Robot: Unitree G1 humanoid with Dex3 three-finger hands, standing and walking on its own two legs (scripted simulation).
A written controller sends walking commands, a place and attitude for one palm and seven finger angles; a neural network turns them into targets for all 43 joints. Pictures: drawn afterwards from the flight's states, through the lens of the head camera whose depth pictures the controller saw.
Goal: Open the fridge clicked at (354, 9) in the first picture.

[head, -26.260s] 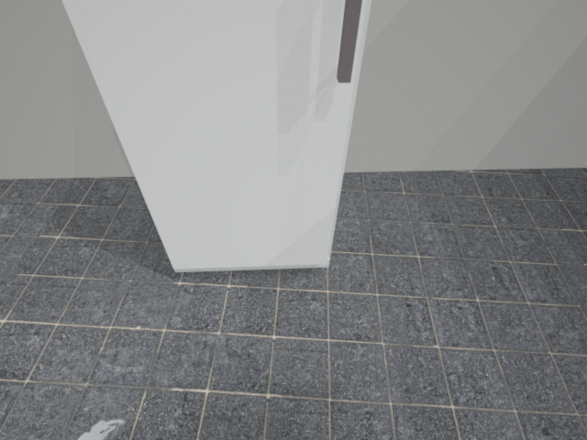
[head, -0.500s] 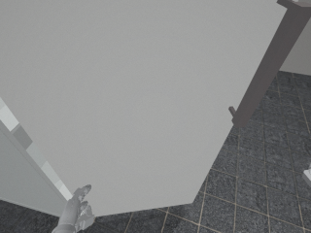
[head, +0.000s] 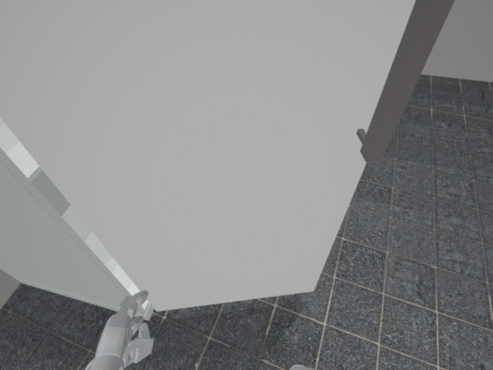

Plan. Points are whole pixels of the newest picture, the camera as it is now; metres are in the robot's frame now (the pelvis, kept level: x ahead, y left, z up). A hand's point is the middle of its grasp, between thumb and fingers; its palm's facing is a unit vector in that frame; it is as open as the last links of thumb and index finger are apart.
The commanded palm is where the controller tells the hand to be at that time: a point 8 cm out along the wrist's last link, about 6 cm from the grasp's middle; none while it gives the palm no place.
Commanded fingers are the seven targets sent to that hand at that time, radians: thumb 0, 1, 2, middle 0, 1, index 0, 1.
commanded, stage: step back with the hand held close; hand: right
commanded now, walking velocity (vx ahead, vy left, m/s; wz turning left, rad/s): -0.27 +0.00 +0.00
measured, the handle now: (395, 68) +0.46 -0.19 +0.26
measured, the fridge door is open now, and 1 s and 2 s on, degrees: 68 68 68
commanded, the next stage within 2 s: stop stepping back and stand still in 0.80 s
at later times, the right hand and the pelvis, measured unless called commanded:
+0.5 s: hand out of the picture +0.15 -0.30 +0.18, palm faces +0.45 +0.77 -0.44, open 7.4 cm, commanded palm +0.07 -0.33 +0.19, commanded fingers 0.00 -0.90 -0.90 0.20 0.30 0.20 0.30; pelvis -0.06 -0.03 +0.00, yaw -2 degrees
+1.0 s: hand out of the picture +0.05 -0.31 +0.19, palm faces +0.24 +0.86 -0.46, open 7.4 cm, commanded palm -0.01 -0.36 +0.19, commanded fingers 0.00 -0.90 -0.90 0.20 0.30 0.20 0.30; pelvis -0.17 -0.07 +0.02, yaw +5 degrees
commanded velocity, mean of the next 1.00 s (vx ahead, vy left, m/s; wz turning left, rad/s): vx -0.30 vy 0.01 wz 0.02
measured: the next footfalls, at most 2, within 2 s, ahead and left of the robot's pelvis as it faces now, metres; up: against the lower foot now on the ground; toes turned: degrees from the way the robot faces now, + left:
left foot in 0.64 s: -0.12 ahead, +0.11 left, +0.00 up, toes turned +3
right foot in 0.78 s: +0.02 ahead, -0.11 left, +0.00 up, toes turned +3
